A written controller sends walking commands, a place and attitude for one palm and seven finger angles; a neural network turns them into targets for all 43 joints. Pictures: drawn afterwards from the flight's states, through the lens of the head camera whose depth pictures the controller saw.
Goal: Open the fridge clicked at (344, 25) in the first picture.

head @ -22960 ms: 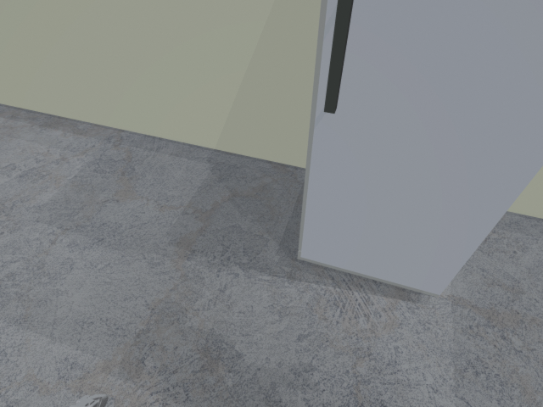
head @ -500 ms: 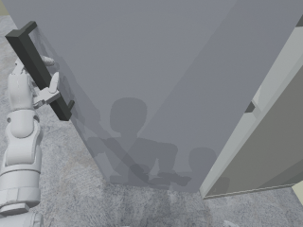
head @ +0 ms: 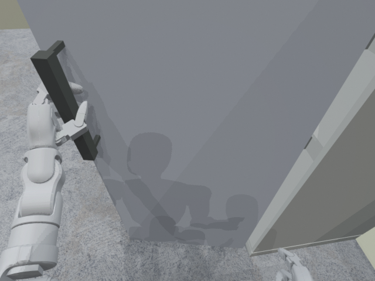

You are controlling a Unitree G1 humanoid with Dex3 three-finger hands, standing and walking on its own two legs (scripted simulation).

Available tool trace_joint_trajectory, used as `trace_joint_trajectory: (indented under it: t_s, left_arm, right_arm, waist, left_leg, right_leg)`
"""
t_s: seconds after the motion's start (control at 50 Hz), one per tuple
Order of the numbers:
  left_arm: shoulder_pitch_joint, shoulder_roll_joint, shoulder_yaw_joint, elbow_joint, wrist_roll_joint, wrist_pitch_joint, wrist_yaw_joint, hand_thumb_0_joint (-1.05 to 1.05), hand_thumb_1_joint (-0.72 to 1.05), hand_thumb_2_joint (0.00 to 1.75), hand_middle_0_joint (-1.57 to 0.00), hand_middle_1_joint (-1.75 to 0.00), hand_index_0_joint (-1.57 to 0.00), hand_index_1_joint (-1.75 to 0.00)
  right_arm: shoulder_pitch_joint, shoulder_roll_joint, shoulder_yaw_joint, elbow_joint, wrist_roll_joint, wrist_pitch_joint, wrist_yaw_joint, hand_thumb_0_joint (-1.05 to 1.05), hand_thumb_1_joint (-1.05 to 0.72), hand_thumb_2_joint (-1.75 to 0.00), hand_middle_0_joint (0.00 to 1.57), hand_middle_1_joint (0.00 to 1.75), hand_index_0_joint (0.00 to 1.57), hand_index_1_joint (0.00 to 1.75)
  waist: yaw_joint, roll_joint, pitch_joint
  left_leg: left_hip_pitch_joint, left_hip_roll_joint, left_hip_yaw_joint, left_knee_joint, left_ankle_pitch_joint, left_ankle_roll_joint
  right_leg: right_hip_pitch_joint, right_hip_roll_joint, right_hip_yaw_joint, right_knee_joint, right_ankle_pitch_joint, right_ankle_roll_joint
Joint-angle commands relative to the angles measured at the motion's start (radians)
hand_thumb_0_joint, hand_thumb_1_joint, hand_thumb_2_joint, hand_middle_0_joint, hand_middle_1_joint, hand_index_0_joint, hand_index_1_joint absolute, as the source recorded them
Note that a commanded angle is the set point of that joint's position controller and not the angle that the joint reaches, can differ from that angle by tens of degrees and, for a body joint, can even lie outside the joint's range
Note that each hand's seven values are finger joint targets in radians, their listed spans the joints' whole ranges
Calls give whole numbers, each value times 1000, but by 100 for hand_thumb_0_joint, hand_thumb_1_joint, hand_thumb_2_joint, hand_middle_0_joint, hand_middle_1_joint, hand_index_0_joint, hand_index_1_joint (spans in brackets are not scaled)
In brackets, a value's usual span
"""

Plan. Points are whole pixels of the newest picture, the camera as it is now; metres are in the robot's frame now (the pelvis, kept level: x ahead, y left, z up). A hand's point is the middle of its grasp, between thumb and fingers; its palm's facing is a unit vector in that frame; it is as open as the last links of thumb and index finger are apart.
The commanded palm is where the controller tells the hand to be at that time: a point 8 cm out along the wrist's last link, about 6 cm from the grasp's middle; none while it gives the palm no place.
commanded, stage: loosen the grip on the handle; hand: left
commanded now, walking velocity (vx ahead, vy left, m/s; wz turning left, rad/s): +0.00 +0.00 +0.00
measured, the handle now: (76, 108) +0.40 +0.25 +0.18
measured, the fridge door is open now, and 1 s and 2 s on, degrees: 77 76 76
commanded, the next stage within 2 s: slip the hand off the handle in 0.64 s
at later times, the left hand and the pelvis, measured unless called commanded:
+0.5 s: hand (79, 120) +0.37 +0.24 +0.17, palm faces +0.35 -0.91 -0.22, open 13.3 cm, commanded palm +0.33 +0.28 +0.17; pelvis +0.01 -0.03 -0.01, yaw +1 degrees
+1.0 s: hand (56, 122) +0.37 +0.28 +0.17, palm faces +0.38 -0.90 -0.22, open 14.7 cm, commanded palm +0.33 +0.32 +0.17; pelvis +0.04 -0.03 -0.02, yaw +2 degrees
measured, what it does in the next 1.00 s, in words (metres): stands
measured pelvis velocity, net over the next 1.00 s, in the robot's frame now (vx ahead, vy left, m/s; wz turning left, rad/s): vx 0.04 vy -0.03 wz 0.04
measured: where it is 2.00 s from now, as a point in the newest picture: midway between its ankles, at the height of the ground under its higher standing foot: outside the picture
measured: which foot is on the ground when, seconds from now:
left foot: down 0.00-1.00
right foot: down 0.00-1.00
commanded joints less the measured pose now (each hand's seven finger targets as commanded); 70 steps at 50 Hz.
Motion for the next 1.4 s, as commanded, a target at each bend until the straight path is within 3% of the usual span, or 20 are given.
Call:
trace_joint_trajectory:
  t_s: [0.0,0.02,0.04,0.06,0.08,0.1,0.12,0.18,0.28,0.42,0.44,0.48,0.64,0.68,0.72,0.74,0.84,0.9,1.28,1.38]
  left_arm:
    - [-303,287,140,-63,9,-25,25,0,90,90,-45,-140,-45,-140]
    - [-297,292,135,-62,5,-23,24,0,90,90,-45,-140,-45,-140]
    - [-1145,834,480,-238,146,-55,-7,0,90,90,-45,-140,-45,-140]
    - [-745,236,73,240,122,31,-87,0,78,84,-45,-140,-45,-140]
    - [-538,220,176,64,31,13,-119,0,66,78,-45,-140,-45,-140]
    - [-523,232,183,-17,-13,-16,-137,0,54,73,-45,-140,-45,-140]
    - [-416,275,240,28,-17,-27,-118,0,42,67,-45,-140,-45,-140]
    - [-495,212,114,-21,8,-92,-70,0,5,49,-45,-140,-45,-140]
    - [-466,257,117,-57,30,-165,-50,0,-55,20,-42,-137,-42,-137]
    - [-430,268,126,-95,-15,-140,-85,0,-55,20,-33,-125,-33,-125]
    - [-406,395,243,-47,-15,-135,-85,0,-55,20,-32,-123,-32,-123]
    - [-421,316,186,-125,-42,-132,-109,0,-55,20,-29,-120,-29,-120]
    - [-317,299,210,-173,-71,-123,-132,0,-55,20,-25,-115,-25,-115]
    - [-337,278,184,-208,-70,-121,-136,0,-55,20,-25,-115,-25,-115]
    - [-253,371,290,-111,-63,-109,-129,0,-55,20,-25,-115,-25,-115]
    - [-269,325,246,-121,-67,-110,-142,0,-55,20,-25,-115,-25,-115]
    - [-312,356,262,-150,-74,-132,-179,0,-55,20,-25,-115,-25,-115]
    - [-328,383,278,-57,-89,-127,-215,0,-55,20,-25,-115,-25,-115]
    - [-459,559,363,93,-109,-181,-326,0,-55,20,-25,-115,-25,-115]
    - [-282,526,385,33,-139,-196,-346,0,-55,20,-25,-115,-25,-115]
  right_arm:
    - [-60,-157,-67,-110,3,-43,-19,0,-90,-90,20,30,20,30]
    - [-62,-161,-69,-108,4,-43,-23,0,-90,-90,20,30,20,30]
    - [-26,-162,-118,-129,-22,-68,16,0,-90,-90,20,30,20,30]
    - [-70,-142,-91,-131,-31,-128,29,0,-90,-90,20,30,20,30]
    - [0,-179,-110,-129,22,-136,27,0,-90,-90,20,30,20,30]
    - [-41,-181,-95,-135,13,-136,15,0,-90,-90,20,30,20,30]
    - [-30,-169,-91,-119,5,-133,15,0,-90,-90,20,30,20,30]
    - [-47,-168,-74,-145,-7,-141,20,0,-90,-90,20,30,20,30]
    - [-55,-177,-77,-169,-11,-143,19,0,-90,-90,20,30,20,30]
    - [-33,-182,-78,-138,-7,-135,-1,0,-90,-90,20,30,20,30]
    - [-6,-194,-85,-121,-8,-127,-7,0,-90,-90,20,30,20,30]
    - [-24,-177,-81,-134,-7,-124,-7,0,-90,-90,20,30,20,30]
    - [-8,-173,-89,-122,-7,-110,-2,0,-90,-90,20,30,20,30]
    - [-11,-169,-89,-128,-7,-109,-1,0,-90,-90,20,30,20,30]
    - [1,-179,-91,-109,-8,-95,-7,0,-90,-90,20,30,20,30]
    - [-3,-171,-84,-121,-7,-91,-4,0,-90,-90,20,30,20,30]
    - [-8,-164,-83,-131,-4,-81,-9,0,-90,-90,20,30,20,30]
    - [-3,-173,-81,-123,2,-77,-18,0,-90,-90,20,30,20,30]
    - [63,-210,-82,-125,1,-57,-35,0,-90,-90,20,30,20,30]
    - [66,-207,-88,-153,-3,-58,-24,0,-90,-90,20,30,20,30]
  waist:
    - [21,-40,-189]
    - [19,-33,-181]
    - [58,-242,-55]
    - [-41,-152,-311]
    - [14,-49,-399]
    - [52,158,-439]
    - [75,274,-384]
    - [19,-10,-198]
    - [28,-22,-204]
    - [25,7,-247]
    - [32,-12,-265]
    - [29,6,-300]
    - [35,-3,-350]
    - [31,4,-357]
    - [44,-38,-301]
    - [38,-43,-305]
    - [33,28,-347]
    - [19,-26,-289]
    - [12,84,-334]
    - [41,93,-376]
  left_leg:
    - [107,60,-82,-63,68,7]
    - [114,61,-82,-72,74,8]
    - [-6,49,-33,-23,3,21]
    - [107,-31,-7,-138,231,11]
    - [238,-13,-62,-82,252,-11]
    - [325,-18,-67,-81,162,-30]
    - [317,-21,-78,-86,84,-42]
    - [94,-15,-76,-94,-172,-4]
    - [38,-26,-43,-41,-174,12]
    - [46,-39,-17,21,20,21]
    - [31,-37,-15,32,52,21]
    - [48,-46,-6,47,118,21]
    - [56,-49,-9,86,228,22]
    - [66,-51,-11,89,228,21]
    - [20,-46,-10,94,219,22]
    - [8,-50,-11,91,216,21]
    - [37,-51,-12,105,232,23]
    - [-1,-48,-15,106,173,22]
    - [-23,-40,-51,118,97,22]
    - [8,-34,-63,120,145,21]
  right_leg:
    - [3,-89,97,-120,33,-11]
    - [-2,-86,92,-125,33,-8]
    - [-17,-91,134,-176,137,-24]
    - [14,9,-54,39,255,-65]
    - [-47,23,-89,51,149,-51]
    - [-77,13,-58,29,75,-43]
    - [-82,7,-56,18,32,-51]
    - [-146,14,-43,2,-114,-35]
    - [-147,9,-11,15,-172,-37]
    - [-102,4,8,22,2,-30]
    - [-80,3,15,30,46,-27]
    - [-57,2,11,49,149,-22]
    - [-37,3,0,94,320,-13]
    - [-47,6,-3,97,315,-13]
    - [-49,3,1,98,322,-11]
    - [-45,-1,1,105,336,-7]
    - [-55,6,4,114,327,-13]
    - [-93,7,7,99,274,-7]
    - [-186,26,-11,112,80,-28]
    - [-173,37,-26,126,99,-36]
